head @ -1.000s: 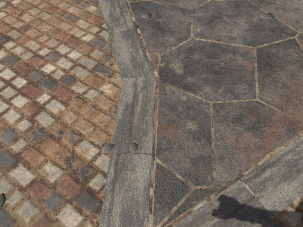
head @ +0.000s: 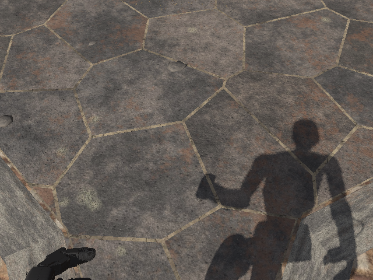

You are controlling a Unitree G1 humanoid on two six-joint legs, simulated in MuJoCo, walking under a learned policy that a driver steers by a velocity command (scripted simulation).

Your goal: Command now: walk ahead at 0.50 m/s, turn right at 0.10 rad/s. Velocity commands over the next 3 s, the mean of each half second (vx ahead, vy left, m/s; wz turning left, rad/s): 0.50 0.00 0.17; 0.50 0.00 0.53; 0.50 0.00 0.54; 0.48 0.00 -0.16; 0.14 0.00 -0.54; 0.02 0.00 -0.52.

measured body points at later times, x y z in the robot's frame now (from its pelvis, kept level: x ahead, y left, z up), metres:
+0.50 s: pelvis +0.27 +0.00 +0.00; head +0.30 +0.00 +0.45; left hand +0.26 +0.28 -0.12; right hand +0.49 -0.22 -0.10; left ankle +0.43 +0.15 -0.70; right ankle +0.15 -0.12 -0.73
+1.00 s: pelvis +0.55 +0.07 +0.00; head +0.58 +0.10 +0.45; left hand +0.67 +0.39 -0.07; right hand +0.72 -0.18 -0.11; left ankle +0.43 +0.13 -0.73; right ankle +0.76 +0.01 -0.71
